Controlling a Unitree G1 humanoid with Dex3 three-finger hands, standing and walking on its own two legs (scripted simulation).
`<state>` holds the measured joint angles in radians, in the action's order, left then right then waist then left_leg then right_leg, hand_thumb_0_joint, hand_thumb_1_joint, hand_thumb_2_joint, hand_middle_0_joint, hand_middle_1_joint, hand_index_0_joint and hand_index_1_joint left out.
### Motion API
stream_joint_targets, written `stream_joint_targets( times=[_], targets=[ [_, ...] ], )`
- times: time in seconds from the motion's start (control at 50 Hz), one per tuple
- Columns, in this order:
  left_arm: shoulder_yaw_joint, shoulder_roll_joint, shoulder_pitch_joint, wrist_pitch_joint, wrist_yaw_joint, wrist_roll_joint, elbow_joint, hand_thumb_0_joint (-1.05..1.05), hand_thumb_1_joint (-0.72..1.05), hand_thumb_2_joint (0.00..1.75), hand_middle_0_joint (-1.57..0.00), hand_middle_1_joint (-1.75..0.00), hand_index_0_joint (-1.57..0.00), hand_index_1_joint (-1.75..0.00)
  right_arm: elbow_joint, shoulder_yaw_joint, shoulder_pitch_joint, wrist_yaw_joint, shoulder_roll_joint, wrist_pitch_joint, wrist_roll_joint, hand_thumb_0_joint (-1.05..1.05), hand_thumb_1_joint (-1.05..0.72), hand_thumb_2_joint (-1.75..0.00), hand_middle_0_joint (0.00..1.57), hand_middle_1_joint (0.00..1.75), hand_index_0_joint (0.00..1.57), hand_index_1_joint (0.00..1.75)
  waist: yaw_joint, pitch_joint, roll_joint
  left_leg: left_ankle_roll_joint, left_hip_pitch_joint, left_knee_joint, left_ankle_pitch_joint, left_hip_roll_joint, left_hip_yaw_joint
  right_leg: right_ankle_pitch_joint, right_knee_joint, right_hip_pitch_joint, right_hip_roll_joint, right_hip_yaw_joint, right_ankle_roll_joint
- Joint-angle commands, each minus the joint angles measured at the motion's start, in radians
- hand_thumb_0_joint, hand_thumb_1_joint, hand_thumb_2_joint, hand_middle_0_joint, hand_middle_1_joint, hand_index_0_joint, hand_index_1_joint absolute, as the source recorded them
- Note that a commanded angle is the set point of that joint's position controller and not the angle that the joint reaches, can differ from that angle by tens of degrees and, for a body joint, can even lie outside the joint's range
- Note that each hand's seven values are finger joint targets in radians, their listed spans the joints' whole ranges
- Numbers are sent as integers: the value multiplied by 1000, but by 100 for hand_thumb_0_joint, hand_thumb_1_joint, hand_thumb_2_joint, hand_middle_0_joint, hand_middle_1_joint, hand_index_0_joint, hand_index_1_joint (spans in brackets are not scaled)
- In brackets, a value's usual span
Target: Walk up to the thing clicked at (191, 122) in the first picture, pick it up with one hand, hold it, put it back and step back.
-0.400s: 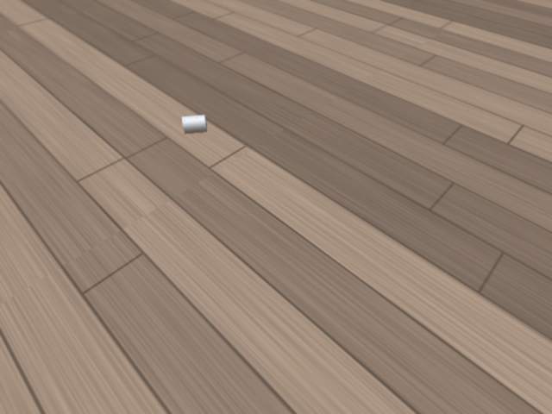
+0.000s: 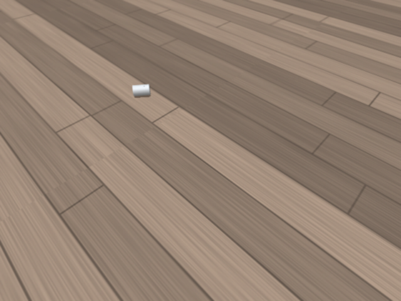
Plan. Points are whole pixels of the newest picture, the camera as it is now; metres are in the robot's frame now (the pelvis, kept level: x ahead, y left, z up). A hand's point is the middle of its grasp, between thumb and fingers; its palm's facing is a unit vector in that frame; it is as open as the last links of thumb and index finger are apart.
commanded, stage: stand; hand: left
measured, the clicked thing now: (141, 90) +1.84 +0.49 -0.74
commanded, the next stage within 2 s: walk up in 0.72 s
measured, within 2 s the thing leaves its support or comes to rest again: neither
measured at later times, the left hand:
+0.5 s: hand out of the picture +0.08 +0.25 -0.16, palm faces -0.03 -0.94 -0.33, open 7.3 cm
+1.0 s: hand out of the picture +0.06 +0.33 -0.15, palm faces +0.08 -0.92 -0.38, open 7.3 cm
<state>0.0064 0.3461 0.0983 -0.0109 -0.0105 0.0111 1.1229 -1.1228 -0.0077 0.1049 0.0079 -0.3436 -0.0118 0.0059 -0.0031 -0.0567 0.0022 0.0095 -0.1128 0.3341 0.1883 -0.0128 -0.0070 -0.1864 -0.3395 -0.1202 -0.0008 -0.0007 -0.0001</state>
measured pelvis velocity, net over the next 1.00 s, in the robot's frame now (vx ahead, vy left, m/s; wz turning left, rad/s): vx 0.06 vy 0.04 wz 0.08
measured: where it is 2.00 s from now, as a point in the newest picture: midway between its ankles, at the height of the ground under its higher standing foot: (181, 240)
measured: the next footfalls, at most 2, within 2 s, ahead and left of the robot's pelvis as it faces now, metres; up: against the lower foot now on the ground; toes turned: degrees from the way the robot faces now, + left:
left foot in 1.06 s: +0.19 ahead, +0.21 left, +0.00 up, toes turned +9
right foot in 1.52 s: +0.51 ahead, -0.04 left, +0.00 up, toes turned +1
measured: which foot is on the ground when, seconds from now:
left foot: down 0.00-0.82, up 0.84-1.00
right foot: down 0.00-1.00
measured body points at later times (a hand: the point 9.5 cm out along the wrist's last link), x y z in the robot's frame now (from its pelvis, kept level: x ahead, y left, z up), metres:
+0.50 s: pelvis +0.00 +0.00 +0.00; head +0.02 +0.00 +0.45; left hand +0.08 +0.30 -0.13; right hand +0.08 -0.30 -0.13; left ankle +0.00 +0.13 -0.75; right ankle +0.00 -0.12 -0.75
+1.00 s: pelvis +0.06 +0.04 -0.01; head +0.06 +0.05 +0.44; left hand +0.05 +0.38 -0.13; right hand +0.16 -0.29 -0.12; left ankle +0.10 +0.17 -0.73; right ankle +0.00 -0.12 -0.75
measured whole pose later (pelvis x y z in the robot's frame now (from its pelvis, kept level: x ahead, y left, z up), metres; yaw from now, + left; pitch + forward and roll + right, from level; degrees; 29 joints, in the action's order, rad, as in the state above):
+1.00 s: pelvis +0.06 +0.04 -0.01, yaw +4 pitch -1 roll -2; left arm -0.08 0.44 0.26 -0.05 -0.07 0.05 1.02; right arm -1.03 0.09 0.19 0.10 -0.43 -0.02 0.03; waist -0.05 -0.03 0.01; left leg -0.02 -0.40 0.73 0.42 -0.06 0.00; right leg -0.32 -0.38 -0.04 -0.04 0.06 0.00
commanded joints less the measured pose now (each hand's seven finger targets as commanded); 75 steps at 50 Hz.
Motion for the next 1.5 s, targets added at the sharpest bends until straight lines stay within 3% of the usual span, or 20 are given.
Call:
stream_joint_targets(
  times=[0.0,0.68,0.7,0.74,0.78,0.8,0.82,0.84,0.94,1.02,1.04,1.06,1.08,1.1,1.12,1.2,1.28,1.34,1.44,1.48],
  targets=[
    [-46,206,-30,-20,17,-5,-52,0,90,90,-20,-30,-20,-30,58,44,-39,-19,-212,-25,2,0,-90,-90,20,30,20,30,-2,83,19,-31,18,-57,-115,-114,91,130,54,9,-125,-93,-29],
    [-43,210,-23,-23,22,-3,-58,0,90,90,-20,-30,-20,-30,59,47,-32,-17,-213,-21,2,0,-90,-90,20,30,20,30,2,88,2,-33,20,-61,-154,-117,97,153,65,32,-128,-82,-25],
    [-117,339,31,-46,-14,10,-114,0,90,90,-20,-30,-20,-30,118,119,33,17,-319,-38,15,0,-90,-90,20,30,20,30,-4,188,10,-117,-20,26,416,-86,142,-361,-60,65,-72,-48,-55],
    [-122,307,24,-50,-32,25,-121,0,90,90,-20,-30,-20,-30,138,124,-21,39,-308,-35,28,0,-90,-90,20,30,20,30,-27,32,40,-128,-244,34,575,-98,174,-525,-95,-43,-99,-99,-77],
    [-134,312,99,-60,-39,23,-129,0,90,90,-20,-30,-20,-30,196,120,-104,52,-268,-42,29,0,-90,-90,20,30,20,30,-75,-28,-23,-100,-414,163,421,-72,131,-561,4,15,-189,-238,-131],
    [-146,347,165,-65,-35,25,-111,0,90,90,-20,-30,-20,-30,220,116,-151,53,-229,-47,29,0,-90,-90,20,30,20,30,-122,-31,-133,-55,-550,321,276,-1,8,-580,134,165,-291,-359,-189],
    [-156,380,202,-75,-29,30,-118,0,90,90,-20,-30,-20,-30,238,114,-178,51,-215,-50,34,0,-90,-90,20,30,20,30,-153,-28,-177,-41,-675,489,296,-23,31,-517,234,262,-411,-483,-246],
    [-161,399,177,-79,-25,29,-144,0,90,90,-20,-30,-20,-30,241,117,-151,49,-235,-54,28,0,-90,-90,20,30,20,30,-133,-21,-129,-33,-685,507,295,-53,83,-451,242,285,-454,-513,-276],
    [-152,391,-36,-81,-34,33,-231,0,90,90,-20,-30,-20,-30,210,149,17,86,-282,-51,15,0,-90,-90,20,30,20,30,12,-24,-213,-30,-349,374,226,-118,59,-446,204,-7,-314,-203,-192],
    [-135,340,-39,-67,-50,18,-233,0,90,90,-20,-30,-20,-30,146,177,219,78,-274,-53,21,0,-90,-90,20,30,20,30,105,27,-16,-11,128,194,-38,-5,-113,-388,-81,-309,-158,68,-121],
    [-121,300,-1,-62,-54,24,-232,0,90,90,-20,-30,-20,-30,121,196,316,66,-307,-53,26,0,-90,-90,20,30,20,30,153,91,106,-44,333,206,29,12,-86,-297,-310,-435,-128,104,-107],
    [-99,228,53,-59,-57,18,-234,0,90,90,-20,-30,-20,-30,112,215,421,50,-374,-58,38,0,-90,-90,20,30,20,30,189,129,327,-107,430,80,317,-98,132,-353,-639,-583,-32,151,-86],
    [-89,205,55,-58,-52,11,-256,0,90,90,-20,-30,-20,-30,160,217,381,42,-452,-69,45,0,-90,-90,20,30,20,30,160,100,366,-188,316,-133,707,-327,634,-407,-843,-709,40,20,-57],
    [-103,307,18,-58,-45,14,-260,0,90,90,-20,-30,-20,-30,210,215,251,49,-482,-69,5,0,-90,-90,20,30,20,30,119,31,240,-289,138,-225,768,-428,776,-363,-855,-624,-48,-78,-61],
    [-103,336,4,-64,-42,10,-254,0,90,90,-20,-30,-20,-30,223,211,201,45,-465,-69,3,0,-90,-90,20,30,20,30,85,-19,172,-312,69,-213,700,-442,756,-329,-855,-613,-94,-95,-58],
    [-109,335,100,-61,-65,-5,-193,0,90,90,-20,-30,-20,-30,243,154,150,36,-347,-96,-7,0,-90,-90,20,30,20,30,16,-36,71,-202,-22,-163,331,-264,286,-114,-669,-501,-145,-68,-22],
    [-112,304,50,-51,-87,0,-233,0,90,90,-20,-30,-20,-30,259,149,149,40,-347,-106,-4,0,-90,-90,20,30,20,30,15,-79,130,-226,-54,-205,268,-240,182,-27,-489,-469,-150,-18,14],
    [-113,288,-53,-56,-98,2,-276,0,90,90,-20,-30,-20,-30,266,150,167,40,-359,-116,-10,0,-90,-90,20,30,20,30,31,-102,112,-220,-60,-200,213,-239,141,61,-357,-441,-151,-10,-7],
    [-115,248,-78,-64,-92,-2,-282,0,90,90,-20,-30,-20,-30,266,151,213,29,-359,-106,-4,0,-90,-90,20,30,20,30,26,-8,72,-179,-4,-34,-228,-220,55,103,-241,-244,-72,90,-41],
    [-132,260,56,-65,-81,-6,-243,0,90,90,-20,-30,-20,-30,278,148,217,20,-351,-99,-2,0,-90,-90,20,30,20,30,-48,78,9,-151,-33,209,-410,-181,-1,64,-197,-18,-30,118,-59]
  ],
)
